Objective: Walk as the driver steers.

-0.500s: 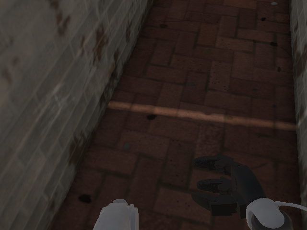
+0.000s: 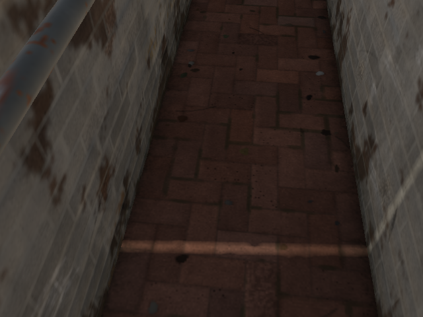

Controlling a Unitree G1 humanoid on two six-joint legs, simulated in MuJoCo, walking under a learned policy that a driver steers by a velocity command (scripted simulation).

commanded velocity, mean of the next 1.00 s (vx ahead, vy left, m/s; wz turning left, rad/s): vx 0.39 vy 0.00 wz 0.00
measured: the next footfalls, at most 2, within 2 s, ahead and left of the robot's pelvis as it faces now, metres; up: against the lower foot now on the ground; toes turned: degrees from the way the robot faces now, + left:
right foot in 0.20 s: +0.20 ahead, -0.20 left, +0.00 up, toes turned -2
left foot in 0.70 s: +0.46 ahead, +0.04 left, +0.00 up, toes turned +5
